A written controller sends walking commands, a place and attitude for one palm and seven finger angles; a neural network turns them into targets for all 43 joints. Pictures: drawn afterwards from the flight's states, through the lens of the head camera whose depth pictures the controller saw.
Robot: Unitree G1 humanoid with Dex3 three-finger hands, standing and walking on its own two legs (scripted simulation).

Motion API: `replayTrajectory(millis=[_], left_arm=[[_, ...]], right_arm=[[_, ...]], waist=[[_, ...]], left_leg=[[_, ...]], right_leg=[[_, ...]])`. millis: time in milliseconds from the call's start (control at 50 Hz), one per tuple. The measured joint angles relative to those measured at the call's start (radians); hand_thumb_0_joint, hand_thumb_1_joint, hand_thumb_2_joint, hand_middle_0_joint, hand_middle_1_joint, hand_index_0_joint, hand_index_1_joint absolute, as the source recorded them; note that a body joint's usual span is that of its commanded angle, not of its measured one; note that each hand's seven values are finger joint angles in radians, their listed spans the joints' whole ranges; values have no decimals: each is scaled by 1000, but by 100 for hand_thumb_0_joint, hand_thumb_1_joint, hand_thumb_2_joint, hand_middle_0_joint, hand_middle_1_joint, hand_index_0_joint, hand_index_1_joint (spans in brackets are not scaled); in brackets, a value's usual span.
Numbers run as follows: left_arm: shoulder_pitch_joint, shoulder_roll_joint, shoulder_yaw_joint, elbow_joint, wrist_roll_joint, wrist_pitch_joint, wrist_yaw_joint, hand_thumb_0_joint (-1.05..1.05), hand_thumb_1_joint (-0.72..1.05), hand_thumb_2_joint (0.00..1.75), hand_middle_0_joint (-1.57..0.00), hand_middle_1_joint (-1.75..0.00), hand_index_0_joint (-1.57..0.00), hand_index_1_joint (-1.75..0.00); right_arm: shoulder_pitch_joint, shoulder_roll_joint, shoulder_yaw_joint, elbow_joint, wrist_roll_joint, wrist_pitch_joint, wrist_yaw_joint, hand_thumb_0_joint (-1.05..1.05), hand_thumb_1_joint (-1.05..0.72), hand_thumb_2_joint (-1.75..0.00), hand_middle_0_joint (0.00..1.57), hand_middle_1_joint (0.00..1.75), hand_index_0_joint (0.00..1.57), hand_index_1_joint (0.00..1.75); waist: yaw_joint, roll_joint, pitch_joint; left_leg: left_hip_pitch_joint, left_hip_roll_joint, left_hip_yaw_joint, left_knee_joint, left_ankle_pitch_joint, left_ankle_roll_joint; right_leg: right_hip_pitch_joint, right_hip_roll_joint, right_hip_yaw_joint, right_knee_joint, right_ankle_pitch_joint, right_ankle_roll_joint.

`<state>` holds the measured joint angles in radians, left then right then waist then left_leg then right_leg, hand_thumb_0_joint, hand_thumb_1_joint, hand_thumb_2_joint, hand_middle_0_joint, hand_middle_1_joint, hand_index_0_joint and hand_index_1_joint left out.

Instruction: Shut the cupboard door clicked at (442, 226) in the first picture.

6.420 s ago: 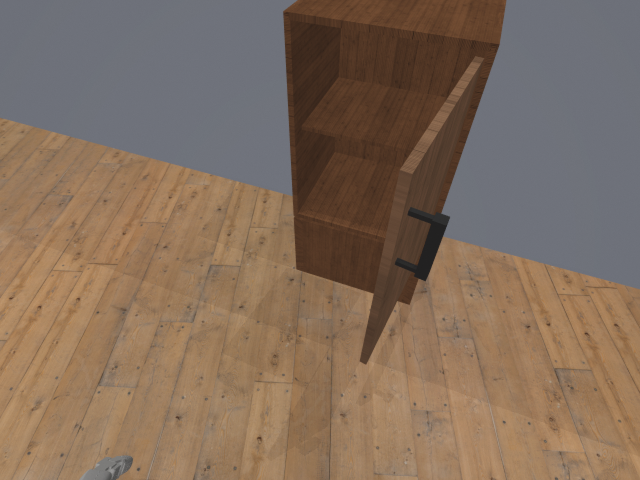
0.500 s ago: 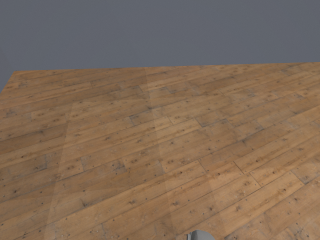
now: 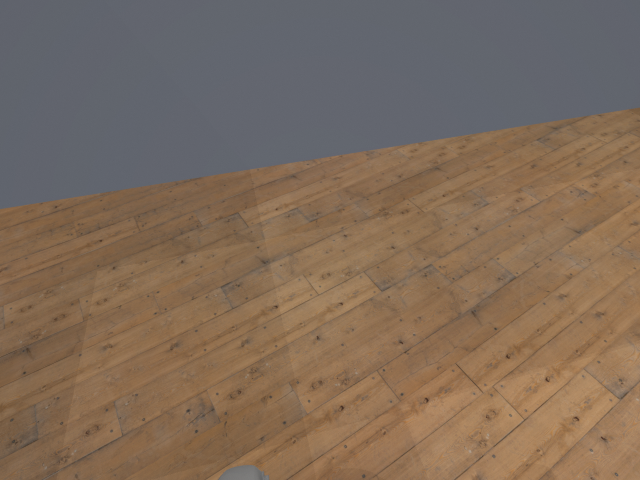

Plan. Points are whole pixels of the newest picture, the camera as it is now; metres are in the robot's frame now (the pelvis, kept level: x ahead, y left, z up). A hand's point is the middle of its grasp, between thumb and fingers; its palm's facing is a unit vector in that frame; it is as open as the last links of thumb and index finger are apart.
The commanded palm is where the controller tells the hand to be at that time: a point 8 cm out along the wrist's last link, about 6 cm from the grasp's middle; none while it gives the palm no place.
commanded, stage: walk around to get in front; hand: left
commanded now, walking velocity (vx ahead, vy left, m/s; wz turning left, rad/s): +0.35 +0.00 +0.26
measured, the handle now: out of the picture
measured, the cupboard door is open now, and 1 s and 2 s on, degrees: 82 82 82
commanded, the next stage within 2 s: walk to a spot facing it in 0.10 s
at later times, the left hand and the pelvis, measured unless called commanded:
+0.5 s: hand out of the picture +0.12 +0.24 -0.19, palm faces +0.27 -0.95 -0.18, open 7.4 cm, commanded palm none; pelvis +0.17 +0.07 -0.01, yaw +10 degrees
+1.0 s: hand (179, 442) +0.21 +0.23 -0.14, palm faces +0.46 -0.85 -0.27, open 7.4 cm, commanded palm none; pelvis +0.21 +0.02 +0.00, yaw +29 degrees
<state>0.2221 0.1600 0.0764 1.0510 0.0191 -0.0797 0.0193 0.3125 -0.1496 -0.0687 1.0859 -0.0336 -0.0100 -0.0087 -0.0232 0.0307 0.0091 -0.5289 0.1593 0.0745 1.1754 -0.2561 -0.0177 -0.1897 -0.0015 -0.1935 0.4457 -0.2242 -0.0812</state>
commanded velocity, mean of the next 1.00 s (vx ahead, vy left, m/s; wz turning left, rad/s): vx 0.05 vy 0.00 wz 0.53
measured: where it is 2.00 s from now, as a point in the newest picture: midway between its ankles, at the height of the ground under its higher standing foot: outside the picture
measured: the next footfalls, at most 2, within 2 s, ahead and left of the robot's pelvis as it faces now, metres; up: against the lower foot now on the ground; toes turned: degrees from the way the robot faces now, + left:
left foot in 0.34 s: +0.27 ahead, +0.17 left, +0.00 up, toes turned +15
right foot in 0.80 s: +0.28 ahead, -0.08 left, +0.00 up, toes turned +17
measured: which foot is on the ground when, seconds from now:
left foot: up 0.00-0.32, down 0.34-0.80, up 0.82-1.00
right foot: down 0.00-0.34, up 0.36-0.78, down 0.80-1.00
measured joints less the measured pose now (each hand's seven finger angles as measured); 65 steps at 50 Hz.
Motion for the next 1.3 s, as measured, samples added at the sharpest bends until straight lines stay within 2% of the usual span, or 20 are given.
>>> replayTrajectory(millis=[140, 300, 340, 360, 420, 460, 520, 600, 700, 780, 820, 880, 920, 980, 1040, 1100, 1180, 1220, 1260, 1300], left_arm=[[117, -22, -26, 59, 4, -2, -5, -1, 93, 90, -20, -30, -20, -30], [206, -48, -45, 105, 9, 8, -1, 0, 91, 90, -20, -30, -20, -30], [229, -53, -44, 110, 5, 19, 0, 0, 91, 90, -20, -30, -20, -30], [228, -52, -43, 111, -3, 30, -3, 0, 91, 90, -20, -30, -20, -30], [177, -30, -36, 87, -13, 62, -1, 0, 91, 90, -20, -30, -20, -30], [127, -14, -23, 58, -11, 73, 1, 0, 91, 90, -20, -30, -20, -30], [51, 8, -6, -3, -7, 83, 3, 0, 91, 90, -20, -30, -20, -30], [-32, 30, 9, -76, -3, 98, 4, 0, 91, 90, -19, -30, -19, -30], [-104, 38, 12, -139, -2, 110, 3, 0, 91, 90, -19, -30, -19, -30], [-125, 32, 2, -178, -8, 100, 3, 0, 91, 90, -19, -30, -19, -30], [-120, 23, -7, -190, -2, 86, 5, 0, 91, 90, -20, -30, -20, -30], [-94, 8, -28, -192, 3, 82, 6, 0, 91, 90, -20, -30, -20, -30], [-70, 3, -34, -186, 2, 88, 8, 0, 91, 90, -20, -30, -20, -30], [-43, 1, -40, -173, 2, 91, 7, 0, 90, 90, -20, -30, -20, -30], [-21, 3, -42, -163, 5, 92, 6, 0, 90, 90, -20, -30, -20, -30], [0, 12, -40, -154, 8, 94, 3, 0, 90, 90, -20, -30, -20, -30], [28, 41, -28, -141, 10, 103, -1, 0, 90, 90, -20, -30, -20, -30], [49, 61, -19, -134, 5, 109, -3, 0, 90, 90, -20, -30, -20, -30], [48, 92, -6, -119, -3, 128, -3, 0, 90, 90, -20, -30, -20, -30], [38, 111, 2, -110, -4, 152, 3, 0, 91, 90, -20, -30, -20, -30]], right_arm=[[-108, -33, -9, -71, 0, 6, 20, 1, -92, -90, 19, 30, 19, 30], [-184, -27, 11, -91, 4, 1, 31, 1, -92, -90, 19, 30, 19, 30], [-185, -30, 19, -106, 2, -12, 30, 1, -92, -90, 19, 30, 20, 30], [-186, -28, 19, -113, 0, -21, 25, 1, -91, -90, 19, 30, 20, 30], [-188, -16, 32, -115, 13, -28, 11, 0, -91, -90, 19, 30, 20, 30], [-176, -7, 34, -110, 16, -22, 1, 0, -91, -90, 20, 30, 20, 30], [-164, -20, 18, -108, 18, -10, -11, -1, -94, -90, 20, 30, 20, 30], [-140, -36, 11, -103, 9, 18, -1, -1, -94, -90, 20, 30, 20, 30], [-115, -47, -1, -117, 2, 40, 6, 0, -92, -90, 20, 30, 20, 30], [-97, -58, -13, -135, 1, 53, 10, 0, -92, -90, 20, 30, 20, 30], [-91, -68, -23, -140, 9, 61, 11, 1, -91, -90, 20, 30, 20, 30], [-86, -84, -35, -143, 8, 76, 14, 1, -91, -90, 20, 30, 20, 30], [-85, -92, -39, -147, 6, 85, 20, 1, -91, -90, 20, 30, 20, 30], [-89, -101, -40, -153, 6, 90, 27, 1, -91, -90, 20, 30, 20, 30], [-99, -107, -37, -152, 7, 98, 30, 1, -91, -90, 19, 30, 20, 30], [-123, -110, -29, -151, 9, 104, 32, 1, -91, -90, 19, 30, 20, 30], [-163, -109, -14, -165, 14, 93, 33, 1, -91, -90, 19, 30, 20, 30], [-175, -112, -7, -184, 14, 77, 35, 1, -91, -90, 19, 30, 20, 30], [-195, -100, -4, -195, 15, 53, 32, 1, -91, -90, 19, 30, 20, 30], [-203, -92, 7, -204, 17, 41, 27, 1, -91, -90, 20, 30, 20, 30]], waist=[[21, 2, -23], [77, -29, 43], [77, -32, 57], [70, -35, 65], [68, -48, 100], [61, -44, 106], [46, -43, 100], [26, -41, 67], [-7, -24, 36], [-25, -2, 24], [-19, 11, 23], [-21, 16, 30], [-21, 9, 32], [-23, 0, 44], [-13, -11, 61], [7, -24, 81], [37, -47, 103], [46, -58, 99], [49, -91, 107], [55, -97, 108]], left_leg=[[-81, 9, 0, -216, 126, -20], [40, -43, 48, -505, 88, 20], [112, -74, 61, -586, 159, 43], [112, -89, 61, -568, 124, 61], [124, -120, 58, -522, 36, 94], [149, -132, 46, -557, 44, 87], [177, -155, 24, -616, 71, 92], [185, -176, -15, -655, 88, 89], [170, -191, -74, -663, 95, 71], [137, -202, -127, -631, 87, 44], [100, -210, -147, -553, 8, 21], [13, -218, -116, -252, -174, -11], [-24, -200, -85, -90, -165, -29], [-34, -161, -64, 4, -125, -50], [-4, -128, -52, -42, -125, -63], [54, -110, -31, -179, -149, -63], [150, -113, 11, -398, -151, -44], [219, -125, 30, -551, -57, -24], [207, -150, 27, -537, -65, 26], [206, -152, 13, -528, -80, 51]], right_leg=[[128, 16, -27, -112, -25, 19], [226, -21, -77, -81, -144, 85], [195, -60, -86, 62, -216, 109], [137, -85, -68, 213, -231, 119], [-70, -85, 66, 655, -305, 133], [-176, -85, 99, 765, -276, 144], [-277, -99, 131, 740, -211, 156], [-320, -103, 154, 624, -160, 164], [-265, -76, 165, 449, -168, 165], [-143, -37, 158, 223, -133, 155], [-92, -30, 143, 122, -88, 124], [-62, -54, 101, 114, -91, 81], [-34, -74, 78, 85, -84, 77], [-4, -99, 38, 58, -79, 80], [10, -123, -3, 53, -85, 86], [10, -149, -38, 71, -100, 96], [-5, -184, -84, 130, -136, 121], [-30, -206, -100, 202, -172, 139], [-108, -212, -20, 383, -259, 158], [-185, -171, 57, 565, -331, 167]])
